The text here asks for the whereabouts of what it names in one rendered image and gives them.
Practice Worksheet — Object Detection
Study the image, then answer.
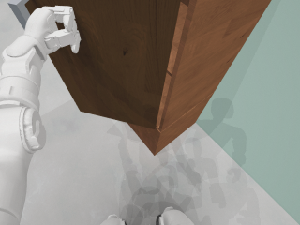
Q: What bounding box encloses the cupboard door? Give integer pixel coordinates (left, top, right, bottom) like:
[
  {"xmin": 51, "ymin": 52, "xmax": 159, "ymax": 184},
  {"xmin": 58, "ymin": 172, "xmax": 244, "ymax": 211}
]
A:
[{"xmin": 25, "ymin": 0, "xmax": 181, "ymax": 129}]

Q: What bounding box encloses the handle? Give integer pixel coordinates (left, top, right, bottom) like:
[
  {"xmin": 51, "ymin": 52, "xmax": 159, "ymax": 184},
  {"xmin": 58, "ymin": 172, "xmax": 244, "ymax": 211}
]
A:
[{"xmin": 8, "ymin": 0, "xmax": 31, "ymax": 30}]

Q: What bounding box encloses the left robot upper arm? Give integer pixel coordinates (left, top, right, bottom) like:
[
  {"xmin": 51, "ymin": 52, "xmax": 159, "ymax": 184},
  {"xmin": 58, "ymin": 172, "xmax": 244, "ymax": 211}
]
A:
[{"xmin": 0, "ymin": 106, "xmax": 47, "ymax": 225}]

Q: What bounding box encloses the robot left forearm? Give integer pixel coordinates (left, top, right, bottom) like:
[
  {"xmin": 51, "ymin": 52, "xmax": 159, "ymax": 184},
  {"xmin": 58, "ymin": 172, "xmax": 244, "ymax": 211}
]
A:
[{"xmin": 0, "ymin": 35, "xmax": 48, "ymax": 112}]

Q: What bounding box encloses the left robot shin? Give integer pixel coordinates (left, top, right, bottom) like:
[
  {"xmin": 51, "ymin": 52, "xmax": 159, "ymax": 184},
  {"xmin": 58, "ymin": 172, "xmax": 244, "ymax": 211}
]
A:
[{"xmin": 107, "ymin": 215, "xmax": 120, "ymax": 219}]

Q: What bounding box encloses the robot right thigh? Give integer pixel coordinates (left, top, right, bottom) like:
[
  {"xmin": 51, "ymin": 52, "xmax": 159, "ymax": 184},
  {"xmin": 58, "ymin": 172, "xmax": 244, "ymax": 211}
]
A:
[{"xmin": 158, "ymin": 210, "xmax": 194, "ymax": 225}]

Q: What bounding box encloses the robot left hand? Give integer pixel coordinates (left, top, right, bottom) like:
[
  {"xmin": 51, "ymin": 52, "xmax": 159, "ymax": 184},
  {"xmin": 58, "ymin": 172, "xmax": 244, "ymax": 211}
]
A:
[{"xmin": 23, "ymin": 6, "xmax": 81, "ymax": 55}]

